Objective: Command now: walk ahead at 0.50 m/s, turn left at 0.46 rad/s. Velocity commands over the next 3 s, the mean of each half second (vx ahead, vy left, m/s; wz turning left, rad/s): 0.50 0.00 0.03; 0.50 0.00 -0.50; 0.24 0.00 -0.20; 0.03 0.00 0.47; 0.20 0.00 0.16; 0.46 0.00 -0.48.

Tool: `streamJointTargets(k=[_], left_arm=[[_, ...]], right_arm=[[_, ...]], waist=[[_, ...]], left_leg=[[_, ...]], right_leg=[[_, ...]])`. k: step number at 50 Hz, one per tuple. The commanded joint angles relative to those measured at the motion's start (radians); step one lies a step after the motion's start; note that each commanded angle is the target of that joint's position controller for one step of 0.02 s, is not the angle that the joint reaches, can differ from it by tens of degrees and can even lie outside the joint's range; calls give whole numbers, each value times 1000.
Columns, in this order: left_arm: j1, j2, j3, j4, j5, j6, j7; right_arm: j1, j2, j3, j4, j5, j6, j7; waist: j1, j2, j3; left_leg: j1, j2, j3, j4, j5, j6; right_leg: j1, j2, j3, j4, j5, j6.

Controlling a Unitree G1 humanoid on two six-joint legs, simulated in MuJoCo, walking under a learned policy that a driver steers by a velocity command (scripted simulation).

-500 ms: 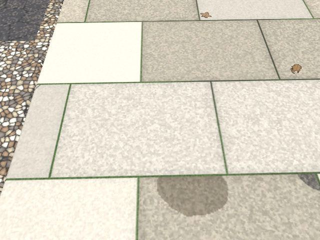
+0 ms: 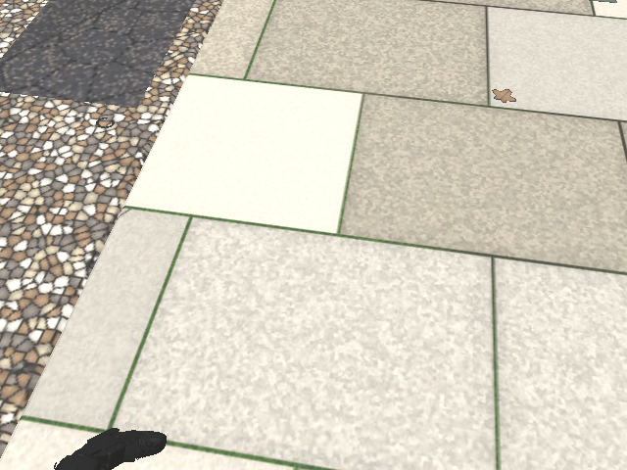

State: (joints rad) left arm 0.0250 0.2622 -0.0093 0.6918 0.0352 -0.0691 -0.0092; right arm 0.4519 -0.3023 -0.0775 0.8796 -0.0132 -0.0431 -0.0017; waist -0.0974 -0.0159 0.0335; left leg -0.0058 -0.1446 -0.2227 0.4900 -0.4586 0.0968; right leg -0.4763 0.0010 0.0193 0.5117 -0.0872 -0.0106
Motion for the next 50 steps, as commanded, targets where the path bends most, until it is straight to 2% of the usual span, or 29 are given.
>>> streamJointTargets(k=[1, 2, 3, 4, 5, 7, 10, 12, 15, 19, 21, 22, 23, 24, 25, 26, 27, 28, 30, 33, 37, 39, 42, 44, 45, 47, 48, 49, 50], left_arm=[[386, 310, 96, 20, 34, -13, 34], [341, 260, 96, 26, 11, 1, 26], [273, 166, 77, 15, 1, 3, 19], [235, 111, 64, 20, 0, -1, 12], [228, 96, 59, 31, 1, -6, 12], [260, 95, 58, 67, -6, -22, 8], [311, 107, 64, 106, -21, -43, -2], [324, 106, 65, 123, -28, -37, -3], [363, 116, 71, 147, -28, -25, -4], [416, 157, 87, 172, -25, -14, -7], [406, 166, 92, 175, -25, -8, -3], [401, 161, 91, 177, -29, -7, -2], [400, 130, 84, 170, -34, -11, -3], [390, 48, 64, 119, -52, -16, -3], [434, 59, 70, 98, -48, -4, 4], [421, 110, 86, 126, -24, 15, 8], [389, 92, 86, 132, -21, 20, -3], [375, 73, 86, 135, -21, 26, -9], [363, 62, 89, 136, -3, 46, -23], [291, 42, 88, 103, -2, 62, -37], [153, 27, 79, 49, 0, 68, -54], [80, 14, 68, 23, -1, 65, -63], [-9, 19, 60, -17, 2, 64, -74], [-33, 31, 62, -33, 6, 64, -73], [-26, 38, 65, -35, 8, 65, -69], [70, 62, 78, -15, 11, 61, -57], [199, 82, 92, 23, 14, 52, -47], [370, 142, 119, 77, 24, 45, -30], [368, 275, 150, 67, 17, 47, -15]], right_arm=[[39, -10, 4, -117, 33, -29, 8], [64, -83, 0, -92, -1, -19, 2], [13, -94, -2, -76, -12, -13, 4], [-53, -81, 3, -84, -16, -13, 12], [-84, -69, 5, -93, -19, -9, 19], [-86, -54, 11, -94, -30, 7, 32], [-140, -39, 19, -115, -34, 14, 40], [-232, -27, 32, -147, -40, 11, 45], [-365, 13, 59, -186, -27, 2, 51], [-419, -15, 59, -204, -15, -12, 36], [-370, -30, 52, -194, -16, -23, 24], [-295, -46, 43, -169, -22, -32, 15], [-174, -95, 25, -136, -38, -45, 1], [-36, -190, 3, -137, -60, -50, -13], [-25, -242, -17, -123, -41, -30, -15], [-86, -145, 5, -134, -28, -24, -11], [-154, -76, 21, -144, -19, -28, -7], [-192, -40, 30, -146, -19, -34, -5], [-197, -18, 34, -132, -14, -49, -9], [-152, -31, 24, -101, -3, -69, -8], [-106, -29, 20, -66, -7, -67, -9], [-103, -37, 17, -56, -8, -66, -9], [-67, -72, 6, -34, -8, -61, -14], [-42, -87, 1, -17, -9, -50, -17], [-40, -99, -1, -12, -9, -43, -20], [-35, -134, -9, -3, -11, -26, -24], [-40, -145, -11, -5, -7, -15, -25], [-45, -134, -6, -25, -11, -13, -23], [-4, -4, 22, -101, -3, -19, -1]], waist=[[165, -259, -344], [132, -202, -300], [119, -71, -157], [119, -9, -76], [107, -39, -44], [91, -94, -36], [84, -88, -38], [89, -85, -13], [122, -88, 12], [135, -81, -1], [101, -73, -14], [64, -42, -40], [16, 24, -117], [-40, 183, -257], [-9, 301, -257], [24, 159, -147], [51, 111, -57], [74, 114, -24], [99, 137, -4], [108, 109, -9], [91, 101, 23], [80, 104, 40], [60, 98, 61], [56, 94, 62], [65, 99, 50], [112, 116, -23], [170, 98, -100], [243, 27, -202], [179, -229, -294]], left_leg=[[-500, -24, 82, 643, -13, -21], [-605, 35, 79, 756, -64, -11], [-615, 84, 78, 771, 35, -15], [-599, 112, 93, 725, 97, -21], [-581, 134, 101, 680, 118, -26], [-537, 142, 113, 636, 128, -41], [-573, 152, 134, 567, 162, -57], [-604, 193, 195, 452, 221, -78], [-524, 192, 244, 241, 304, -106], [-418, 160, 259, 114, 319, -104], [-317, 147, 252, 33, 301, -89], [-192, 137, 251, -35, 309, -75], [-10, 209, 172, -70, 273, -47], [223, 479, -120, -137, 82, 13], [221, 609, -407, -251, -24, 90], [122, 567, -347, -254, -95, 92], [24, 513, -215, -274, -21, 76], [-38, 467, -100, -300, 103, 53], [-89, 414, 45, -320, 289, 34], [-68, 411, 157, -329, 488, 45], [-46, 398, 277, -339, 563, 52], [-61, 383, 336, -338, 566, 41], [-27, 408, 383, -329, 608, 31], [34, 422, 414, -280, 720, 20], [60, 423, 434, -226, 861, 13], [97, 424, 466, -16, 1146, 4], [52, 413, 482, 178, 1127, -8], [-127, 388, 488, 455, 888, -39], [-577, 225, 469, 819, 20, -102]], right_leg=[[758, -421, 625, -180, -302, -189], [686, -427, 788, -232, -414, -230], [551, -384, 637, -249, -436, -217], [446, -325, 490, -265, -334, -196], [392, -277, 385, -281, -223, -172], [342, -227, 264, -297, -26, -163], [351, -223, 198, -322, 104, -191], [340, -203, 168, -352, 100, -202], [284, -159, 125, -356, 101, -192], [308, -188, 170, -288, 169, -177], [310, -193, 201, -222, 152, -158], [282, -162, 186, -130, 175, -139], [213, -97, 140, 54, 141, -115], [22, 2, 46, 351, -142, -76], [-174, 75, -10, 531, -462, -73], [-204, 2, 47, 626, -413, -85], [-201, -31, 55, 625, -328, -82], [-173, -54, 46, 603, -275, -72], [-145, -70, 29, 602, -218, -49], [-196, -76, 18, 607, -134, -29], [-262, -84, -6, 481, -16, -12], [-214, -79, -38, 347, 56, -18], [-153, -67, -97, 206, 45, -51], [-124, -45, -131, 153, -17, -83], [-87, -19, -151, 133, -63, -103], [50, 56, -182, 106, -170, -150], [212, 95, -177, 46, -162, -178], [473, 39, -58, -5, -194, -220], [794, -285, 459, -56, -246, -355]])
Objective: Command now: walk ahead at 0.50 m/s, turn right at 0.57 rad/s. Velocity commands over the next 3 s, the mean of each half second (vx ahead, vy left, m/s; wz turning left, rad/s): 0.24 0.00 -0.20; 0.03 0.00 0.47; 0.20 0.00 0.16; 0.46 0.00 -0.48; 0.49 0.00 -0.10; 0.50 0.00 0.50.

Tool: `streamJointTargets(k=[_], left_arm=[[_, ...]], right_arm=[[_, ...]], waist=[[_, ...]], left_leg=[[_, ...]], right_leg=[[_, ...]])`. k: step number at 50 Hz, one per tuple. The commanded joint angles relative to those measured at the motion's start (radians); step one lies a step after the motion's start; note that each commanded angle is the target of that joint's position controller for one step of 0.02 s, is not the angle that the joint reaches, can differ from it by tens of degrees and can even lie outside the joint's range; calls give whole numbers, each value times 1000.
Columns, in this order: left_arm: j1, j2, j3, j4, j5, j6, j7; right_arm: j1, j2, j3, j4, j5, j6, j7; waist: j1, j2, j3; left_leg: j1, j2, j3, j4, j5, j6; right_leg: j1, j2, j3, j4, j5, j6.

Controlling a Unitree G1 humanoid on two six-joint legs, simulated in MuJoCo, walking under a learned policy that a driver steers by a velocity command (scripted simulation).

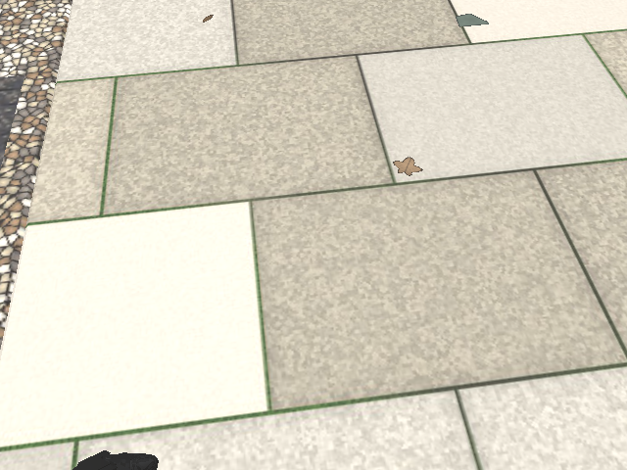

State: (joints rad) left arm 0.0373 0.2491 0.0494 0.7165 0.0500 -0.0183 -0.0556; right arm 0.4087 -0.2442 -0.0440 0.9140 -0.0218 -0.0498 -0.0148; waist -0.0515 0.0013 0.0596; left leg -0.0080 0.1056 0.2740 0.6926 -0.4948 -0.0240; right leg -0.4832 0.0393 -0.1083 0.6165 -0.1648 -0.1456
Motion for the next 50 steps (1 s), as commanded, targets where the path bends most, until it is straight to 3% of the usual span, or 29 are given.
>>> streamJointTargets(k=[1, 2, 3, 4, 6, 9, 15, 19, 23, 24, 25, 26, 27, 29, 30, 32, 35, 38, 44, 47, 48, 49, 50], left_arm=[[394, 296, 94, 18, -30, 9, 38], [351, 273, 88, 38, -34, 14, 47], [295, 214, 73, 39, -40, 10, 53], [246, 178, 62, 34, -42, 1, 56], [198, 138, 46, 24, -51, -14, 53], [222, 163, 50, 34, -47, -29, 47], [288, 103, 15, 85, -39, -29, 61], [293, 108, 6, 113, -22, -25, 76], [261, 151, 20, 120, -37, -4, 101], [247, 163, 24, 116, -43, -1, 106], [233, 164, 24, 80, -42, -7, 109], [277, 87, 12, 52, -48, 0, 99], [295, 79, 4, 75, -16, 19, 95], [214, 99, 11, 70, -20, 32, 92], [187, 111, 15, 59, -20, 38, 90], [200, 97, 10, 58, -19, 53, 83], [180, 78, 3, 46, -30, 63, 86], [135, 89, 3, 27, -33, 68, 93], [151, 99, 0, 13, -48, 43, 102], [267, 102, 2, 37, -50, 22, 114], [266, 171, 17, 31, -36, 16, 124], [204, 277, 39, -5, -22, 20, 124], [153, 261, 39, -11, -9, 25, 116]], right_arm=[[-78, -141, -27, -170, -3, -23, 16], [-160, -138, -25, -197, 6, -33, 21], [-149, -124, -17, -187, 12, -43, 17], [-131, -121, -18, -171, 5, -38, 11], [-70, -113, -18, -155, -21, 2, 8], [-64, -86, -14, -159, -15, 35, 11], [-185, -60, 4, -165, 0, 38, 18], [-218, -71, 6, -155, 7, 35, 14], [-138, -104, -10, -138, -4, 26, 12], [-76, -110, -14, -124, -6, 16, 10], [1, -182, -33, -118, -10, 8, 4], [-10, -261, -56, -123, 7, 17, 3], [10, -205, -44, -112, 41, 23, 13], [-110, -153, -39, -139, 22, 45, 10], [-147, -134, -35, -151, 20, 55, 5], [-158, -137, -38, -155, 15, 63, 5], [-130, -174, -56, -152, 11, 69, 8], [-128, -188, -67, -159, 4, 82, 9], [-175, -198, -81, -175, -3, 99, 21], [-231, -187, -80, -185, 14, 106, 23], [-214, -143, -69, -195, 22, 103, 20], [-196, -97, -61, -217, 34, 95, 16], [-205, -179, -79, -199, -9, 91, 9]], waist=[[187, -133, -382], [169, -69, -230], [122, -20, -120], [73, 11, -65], [15, 4, -80], [-1, -8, -115], [63, -70, -100], [84, -68, -77], [45, -60, -67], [4, -25, -92], [-20, 67, -168], [28, 254, -198], [34, 143, -251], [52, 32, -87], [62, 36, -63], [70, 73, -102], [52, 89, -127], [27, 122, -120], [27, 146, -115], [91, 132, -105], [74, 13, -89], [49, -218, -80], [46, -153, -40]], left_leg=[[-709, -110, -255, 749, -50, 7], [-790, -49, -302, 732, 62, 21], [-742, -14, -292, 639, 143, 23], [-665, 7, -294, 570, 154, 16], [-537, 8, -299, 503, 134, -10], [-518, -21, -271, 416, 193, -27], [-496, -30, -244, 133, 412, 14], [-438, -70, -249, 7, 383, 49], [-364, -128, -234, -140, 249, 108], [-267, -117, -264, -248, 411, 132], [-104, 24, -459, -250, 854, 196], [30, 269, -772, -261, 1356, 408], [-5, 285, -800, -294, 1273, 439], [-150, 164, -664, -349, 915, 370], [-185, 112, -628, -373, 792, 327], [-202, 45, -580, -383, 712, 286], [-188, 25, -604, -394, 563, 265], [-203, 20, -669, -421, 341, 254], [-242, 6, -772, -414, 293, 219], [-336, -49, -774, -370, 229, 138], [-421, -130, -699, -266, 72, 76], [-570, -304, -454, -15, -19, 28], [-556, -240, -398, 202, -43, 15]], right_leg=[[821, -391, 884, -312, -134, -266], [734, -362, 704, -326, -48, -238], [575, -332, 583, -326, 168, -205], [459, -278, 483, -317, 403, -169], [342, -215, 365, -306, 665, -142], [316, -173, 288, -297, 826, -126], [385, -154, 188, -324, 817, -13], [449, -197, 160, -296, 806, -7], [513, -224, 167, -99, 884, -12], [484, -193, 141, 20, 818, 15], [355, -110, 94, 239, 532, 57], [67, 112, 34, 525, -342, 115], [61, 57, 164, 596, -479, 120], [-13, 5, 180, 607, -368, 141], [-19, -13, 174, 554, -323, 151], [22, -3, 150, 489, -270, 174], [27, 1, 143, 360, -268, 194], [30, -2, 154, 273, -254, 195], [145, 28, 163, 82, -260, 162], [343, 36, 159, -237, -147, 119], [399, -110, 308, -385, -221, 84], [410, -380, 619, -480, -298, -18], [261, -436, 606, -452, -160, -90]])
Over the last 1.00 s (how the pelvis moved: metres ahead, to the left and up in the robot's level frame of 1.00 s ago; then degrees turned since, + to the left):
0.48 -0.04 -0.01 -20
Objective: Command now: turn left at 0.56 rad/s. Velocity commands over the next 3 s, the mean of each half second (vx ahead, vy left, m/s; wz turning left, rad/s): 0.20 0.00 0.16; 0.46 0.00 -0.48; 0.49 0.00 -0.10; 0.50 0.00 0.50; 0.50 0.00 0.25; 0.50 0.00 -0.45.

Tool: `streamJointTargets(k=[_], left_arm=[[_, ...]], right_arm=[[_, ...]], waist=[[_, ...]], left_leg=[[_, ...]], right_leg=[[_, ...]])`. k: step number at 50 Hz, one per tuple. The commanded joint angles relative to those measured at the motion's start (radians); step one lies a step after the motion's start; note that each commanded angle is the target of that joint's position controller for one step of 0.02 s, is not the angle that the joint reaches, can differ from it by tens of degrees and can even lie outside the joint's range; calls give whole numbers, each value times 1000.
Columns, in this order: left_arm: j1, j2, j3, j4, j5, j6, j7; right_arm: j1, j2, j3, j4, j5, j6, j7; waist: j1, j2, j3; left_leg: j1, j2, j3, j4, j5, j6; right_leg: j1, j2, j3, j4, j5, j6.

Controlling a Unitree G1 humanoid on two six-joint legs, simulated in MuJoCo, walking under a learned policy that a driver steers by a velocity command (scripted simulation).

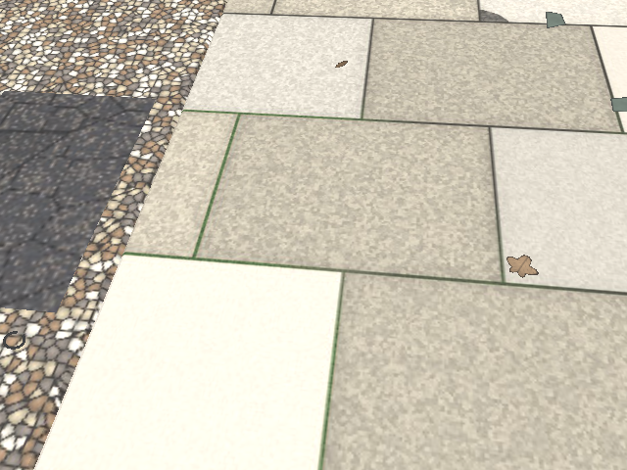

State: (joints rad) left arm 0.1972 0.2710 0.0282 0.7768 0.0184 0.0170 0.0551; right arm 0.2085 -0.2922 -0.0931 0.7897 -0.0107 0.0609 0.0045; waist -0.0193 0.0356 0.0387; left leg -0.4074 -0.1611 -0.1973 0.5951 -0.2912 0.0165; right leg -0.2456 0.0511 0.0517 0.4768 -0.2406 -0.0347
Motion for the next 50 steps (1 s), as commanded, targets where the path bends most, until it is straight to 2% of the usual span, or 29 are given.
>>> streamJointTargets(k=[1, 2, 3, 4, 6, 9, 11, 15, 16, 18, 19, 20, 21, 22, 23, 25, 27, 31, 36, 38, 40, 41, 42, 43, 44, 45, 46, 48, 50], left_arm=[[-42, 161, 38, -87, 18, -12, 1], [-82, 119, 27, -92, 11, -14, -2], [-99, 110, 24, -102, 8, -16, -3], [-92, 107, 23, -108, 8, -16, -2], [-15, 113, 27, -93, 9, -16, -6], [122, 144, 44, -47, 10, -25, -17], [148, 145, 46, -21, 12, -35, -29], [154, 163, 56, 22, 9, -43, -56], [156, 170, 61, 31, 6, -39, -63], [126, 154, 62, 41, -12, -34, -63], [93, 97, 48, 20, -18, -44, -60], [35, -14, 18, -33, -22, -54, -62], [-15, 74, 38, -50, -4, -54, -55], [6, 121, 57, -27, -4, -50, -61], [60, 110, 59, 6, -6, -49, -74], [97, 96, 62, 40, 6, -40, -90], [72, 64, 56, 30, 14, -35, -100], [-59, 34, 44, -32, 15, -31, -118], [-180, 14, 23, -99, 18, -27, -142], [-140, 32, 30, -96, 21, -25, -132], [29, 75, 51, -54, 24, -31, -120], [182, 112, 71, -4, 32, -38, -107], [268, 218, 102, 9, 42, -38, -89], [225, 286, 115, -17, 12, -33, -87], [211, 262, 113, -9, -6, -25, -82], [159, 220, 101, 2, -9, -27, -72], [120, 170, 87, 2, -7, -33, -67], [57, 129, 70, -6, -13, -47, -63], [72, 132, 69, -1, -17, -66, -68]], right_arm=[[10, -143, -37, -59, -21, -20, -5], [42, -130, -37, -39, -21, -14, 2], [67, -123, -35, -28, -21, -4, 9], [79, -118, -32, -22, -18, 3, 19], [30, -104, -21, -37, -11, 8, 28], [-56, -88, -5, -65, -17, 9, 40], [-83, -70, 7, -65, -21, 0, 43], [-108, -45, 29, -51, -23, -32, 29], [-87, -41, 31, -43, -18, -42, 22], [52, -31, 33, 14, -17, -69, 2], [157, -79, 23, 45, -25, -87, -14], [263, -182, 6, 49, -36, -97, -29], [247, -252, -17, 65, -31, -96, -35], [170, -170, 4, 51, -31, -101, -32], [98, -106, 22, 35, -20, -108, -27], [66, -56, 37, 26, -18, -125, -28], [97, -52, 38, 43, -16, -140, -23], [139, -41, 42, 75, -16, -153, -15], [167, -84, 35, 108, -12, -158, -22], [171, -112, 30, 118, -12, -153, -27], [174, -147, 22, 121, -16, -134, -33], [175, -151, 23, 114, -15, -129, -33], [217, -78, 42, 76, -4, -131, -21], [199, -42, 46, 10, 2, -142, -3], [58, -107, 33, -15, -9, -151, 1], [44, -87, 42, -27, 1, -163, 5], [60, -77, 45, -14, -4, -167, 2], [107, -64, 48, -2, -35, -133, 3], [114, -53, 49, -7, -46, -102, 8]], waist=[[-16, -124, -14], [-43, -105, -3], [-53, -140, -17], [-43, -173, -22], [4, -167, -31], [83, -192, -45], [95, -203, -11], [79, -200, 25], [62, -196, 26], [-23, -134, 5], [-71, -48, -58], [-126, 175, -120], [-129, 159, 20], [-72, 70, 100], [-27, 78, 120], [2, 88, 101], [2, 67, 74], [-7, 66, 105], [-15, 56, 109], [13, 63, 56], [90, 74, -67], [159, 36, -157], [165, -124, -266], [114, -278, -380], [153, -119, -293], [109, -78, -158], [63, -21, -78], [-4, -29, -45], [-17, -42, -50]], left_leg=[[-100, 49, 64, 408, -203, -24], [-88, 56, 75, 485, -149, -26], [-102, 59, 90, 543, -112, -32], [-125, 63, 110, 579, -108, -43], [-160, 75, 131, 539, -112, -66], [-208, 92, 119, 395, -106, -63], [-171, 87, 107, 272, -116, -47], [39, 101, 232, 4, -198, -8], [115, 92, 249, -88, -156, 6], [407, 96, 257, -317, 76, 40], [638, 216, 130, -332, 28, 55], [774, 496, -195, -430, -267, 103], [570, 594, -322, -490, -342, 193], [511, 539, -246, -495, -354, 192], [476, 480, -154, -508, -288, 155], [462, 414, 11, -512, -52, 123], [461, 396, 110, -491, 142, 123], [420, 386, 232, -488, 347, 133], [413, 402, 342, -451, 553, 115], [474, 414, 381, -319, 893, 98], [473, 419, 405, -23, 1084, 86], [361, 395, 421, 215, 946, 67], [68, 327, 424, 564, 460, 32], [-215, 123, 285, 861, -238, -7], [-311, 177, 142, 886, -145, 7], [-319, 227, 152, 818, -50, 16], [-260, 263, 156, 711, -12, 16], [-142, 288, 151, 614, -13, -6], [-126, 286, 170, 558, -6, -30]], right_leg=[[-23, -393, 360, -279, 44, -199], [-33, -323, 245, -251, 130, -168], [6, -274, 168, -230, 186, -144], [44, -254, 117, -209, 275, -142], [132, -251, 83, -174, 395, -155], [264, -283, 153, -237, 8, -172], [254, -286, 191, -283, -152, -174], [145, -261, 181, -277, -100, -187], [108, -252, 183, -258, -63, -187], [-60, -203, 151, -149, -25, -147], [-237, -148, 106, -32, -117, -101], [-433, -23, -23, 249, -304, -50], [-529, -19, -10, 388, -317, -58], [-532, -68, 49, 470, -235, -67], [-520, -77, 50, 491, -164, -61], [-495, -89, 20, 544, -61, -34], [-512, -93, -1, 595, 0, -15], [-546, -105, -43, 497, 98, 12], [-372, -89, -155, 213, 146, -42], [-273, -33, -200, 176, 82, -89], [-60, 40, -212, 144, -2, -138], [165, 57, -177, 77, 4, -171], [444, -172, 154, 12, -214, -253], [582, -410, 726, -163, -213, -381], [526, -371, 643, -207, -143, -349], [381, -353, 497, -208, -47, -323], [240, -301, 401, -222, 78, -280], [85, -217, 273, -247, 212, -247], [38, -183, 232, -262, 274, -255]])
Over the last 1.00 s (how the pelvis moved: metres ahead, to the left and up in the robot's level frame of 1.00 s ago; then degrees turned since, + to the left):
0.21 -0.04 0.02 13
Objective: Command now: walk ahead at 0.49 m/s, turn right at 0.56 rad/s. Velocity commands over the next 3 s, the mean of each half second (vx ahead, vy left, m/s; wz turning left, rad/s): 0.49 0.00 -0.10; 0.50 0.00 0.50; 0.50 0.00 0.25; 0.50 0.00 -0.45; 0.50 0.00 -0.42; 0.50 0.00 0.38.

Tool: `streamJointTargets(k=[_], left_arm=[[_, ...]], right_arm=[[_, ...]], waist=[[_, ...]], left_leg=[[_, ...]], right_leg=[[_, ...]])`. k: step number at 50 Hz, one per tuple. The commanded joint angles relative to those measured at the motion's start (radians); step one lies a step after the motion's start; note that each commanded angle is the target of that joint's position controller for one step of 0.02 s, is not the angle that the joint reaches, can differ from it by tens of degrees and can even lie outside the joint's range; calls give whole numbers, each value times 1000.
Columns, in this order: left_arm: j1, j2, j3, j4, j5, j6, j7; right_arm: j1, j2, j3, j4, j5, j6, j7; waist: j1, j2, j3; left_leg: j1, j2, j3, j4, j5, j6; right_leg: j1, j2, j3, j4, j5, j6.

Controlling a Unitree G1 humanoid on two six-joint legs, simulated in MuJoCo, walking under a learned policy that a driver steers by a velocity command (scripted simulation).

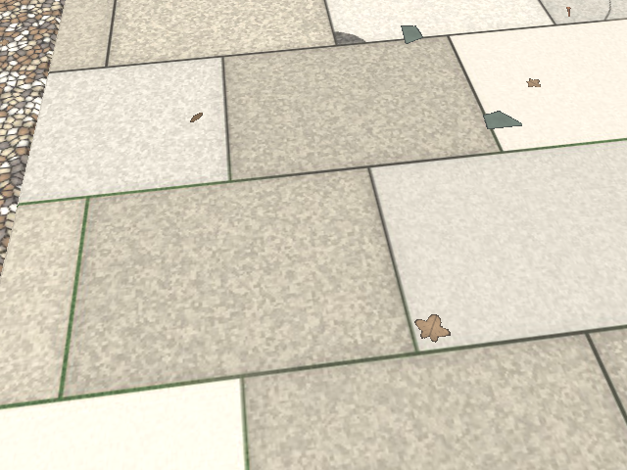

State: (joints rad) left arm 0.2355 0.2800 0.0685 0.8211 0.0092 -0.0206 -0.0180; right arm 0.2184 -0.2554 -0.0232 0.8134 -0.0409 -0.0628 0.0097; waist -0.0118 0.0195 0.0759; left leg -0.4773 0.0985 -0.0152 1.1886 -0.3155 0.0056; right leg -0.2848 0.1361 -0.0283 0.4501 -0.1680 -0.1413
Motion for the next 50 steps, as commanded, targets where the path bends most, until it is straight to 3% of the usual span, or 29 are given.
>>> streamJointTargets(k=[1, 6, 9, 13, 16, 18, 19, 20, 21, 22, 23, 24, 25, 26, 29, 31, 33, 36, 40, 42, 44, 45, 46, 47, 48, 49, 50], left_arm=[[45, 132, 31, -42, -9, -34, 4], [153, 140, 32, -17, -10, -37, 7], [207, 114, 20, 10, -11, -48, 13], [261, 110, 9, 39, 6, -58, 24], [242, 123, 4, 55, 20, -60, 37], [212, 143, 4, 60, 29, -62, 44], [203, 151, 5, 64, 35, -58, 44], [186, 150, 1, 57, 29, -59, 44], [222, 91, -17, 15, 1, -68, 37], [260, 97, -10, 17, 4, -73, 29], [183, 124, -12, -2, 32, -75, 27], [103, 123, -17, -21, 29, -84, 20], [70, 109, -20, -34, 27, -85, 15], [57, 104, -22, -49, 37, -73, 13], [74, 69, -35, -57, 47, -33, 6], [4, 60, -40, -87, 45, -25, 3], [-103, 56, -45, -125, 42, -24, 1], [-211, 45, -53, -160, 33, -28, -4], [-309, 53, -59, -200, 22, -40, -4], [-286, 74, -55, -203, 19, -48, -1], [-144, 112, -39, -162, 16, -58, 11], [-22, 144, -25, -131, 23, -71, 23], [134, 217, -6, -123, 45, -78, 42], [133, 292, 12, -132, 56, -61, 49], [96, 234, 14, -126, 37, -45, 44], [40, 135, -8, -139, 28, -44, 39], [5, 88, -20, -135, 27, -48, 34]], right_arm=[[84, -87, -21, -40, -15, 30, 5], [-120, -92, -24, -110, -8, 36, 7], [-172, -76, -17, -117, -3, 28, 18], [-283, -69, -7, -154, 10, 18, 30], [-260, -83, -10, -156, 16, 11, 35], [-119, -111, -24, -110, 20, 9, 23], [16, -130, -35, -66, 20, 5, 13], [172, -154, -46, -25, 8, -3, 2], [296, -259, -76, -10, -12, -1, -10], [256, -256, -83, 2, 18, 13, 2], [154, -221, -79, -16, 43, 17, 14], [96, -174, -70, -30, 42, 18, 15], [76, -140, -61, -27, 33, 18, 13], [79, -125, -55, -13, 33, 14, 8], [110, -143, -60, 6, 41, -4, 5], [132, -163, -67, 11, 42, -4, 2], [167, -163, -69, 18, 44, 0, 1], [226, -166, -76, 28, 44, 6, -2], [276, -173, -81, 29, 29, 14, -12], [248, -185, -85, 14, 23, 15, -20], [185, -205, -91, -8, 22, 12, -20], [170, -198, -88, -10, 31, 4, -11], [176, -133, -69, -39, 45, -7, -2], [285, -53, -52, -66, 67, -3, -5], [291, -140, -61, -43, 31, 14, -14], [216, -156, -66, -35, 19, 22, -8], [165, -137, -63, -43, 18, 24, 2]], waist=[[-23, -29, -77], [47, -55, -17], [78, -64, -26], [117, -71, -2], [81, -84, 1], [13, -101, -68], [-45, -92, -137], [-122, -69, -215], [-127, 96, -334], [-63, 223, -375], [-36, 82, -241], [-33, 6, -146], [-9, -38, -75], [16, -36, -48], [43, 8, -68], [33, 17, -49], [3, 25, -24], [-46, 41, -39], [-83, 51, -49], [-57, 61, -55], [15, 63, -100], [81, 11, -166], [136, -99, -312], [71, -298, -384], [45, -210, -319], [44, -87, -189], [36, -53, -112]], left_leg=[[-73, 26, -4, -74, 47, -31], [-233, 20, 2, -305, 247, -68], [-233, 5, 24, -429, 350, -45], [-230, -27, 70, -544, 354, 8], [-136, -71, 81, -626, 265, 67], [53, -146, 103, -646, 171, 109], [187, -181, 112, -683, 153, 132], [410, -123, 44, -720, 182, 171], [689, 128, -346, -724, 111, 282], [789, 265, -764, -861, 215, 388], [685, 228, -676, -883, 145, 373], [558, 197, -541, -905, 163, 355], [446, 149, -458, -933, 233, 322], [376, 108, -403, -946, 310, 299], [302, 44, -311, -973, 423, 286], [270, 17, -286, -999, 404, 282], [268, -8, -279, -1009, 396, 257], [326, -28, -280, -972, 445, 215], [424, -7, -330, -895, 545, 202], [431, 11, -370, -851, 555, 180], [376, -7, -382, -742, 635, 143], [324, -65, -338, -577, 624, 119], [216, -121, -254, -317, 398, 95], [-76, -267, -125, -83, -255, 69], [-177, -175, -103, 27, -223, 76], [-180, -132, -100, 38, -122, 73], [-160, -104, -87, 2, -58, 62]], right_leg=[[62, -256, 303, -251, 180, -147], [142, -240, 333, -287, 130, -109], [237, -238, 278, -277, 265, -64], [350, -269, 231, -266, 422, -43], [406, -306, 181, -231, 601, -25], [422, -305, 134, -77, 926, 2], [421, -290, 104, 94, 1003, 14], [295, -268, 70, 313, 869, 27], [1, -163, 2, 682, 462, 72], [-258, -3, 34, 918, -301, 98], [-352, -85, 124, 946, -236, 85], [-367, -131, 118, 905, -166, 88], [-345, -165, 109, 831, -143, 91], [-317, -185, 108, 773, -141, 104], [-269, -200, 73, 666, -137, 147], [-298, -207, 49, 572, -80, 173], [-330, -209, 33, 449, 13, 193], [-329, -188, 30, 303, 132, 199], [-320, -151, 37, 189, 133, 184], [-237, -139, 59, 117, 90, 165], [-12, -103, 56, 47, 17, 134], [172, -134, 79, -16, 33, 104], [397, -354, 288, -46, -169, 52], [584, -593, 709, -143, -242, -50], [497, -589, 801, -154, -353, -84], [370, -532, 641, -173, -335, -60], [270, -474, 485, -200, -202, -36]])
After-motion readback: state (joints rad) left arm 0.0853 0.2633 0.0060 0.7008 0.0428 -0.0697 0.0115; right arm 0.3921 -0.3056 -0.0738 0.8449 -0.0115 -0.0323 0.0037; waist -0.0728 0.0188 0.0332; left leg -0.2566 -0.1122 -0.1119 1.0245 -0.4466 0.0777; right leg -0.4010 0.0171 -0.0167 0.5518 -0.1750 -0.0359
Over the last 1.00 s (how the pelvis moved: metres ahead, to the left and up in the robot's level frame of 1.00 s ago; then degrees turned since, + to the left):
0.29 -0.05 0.00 -15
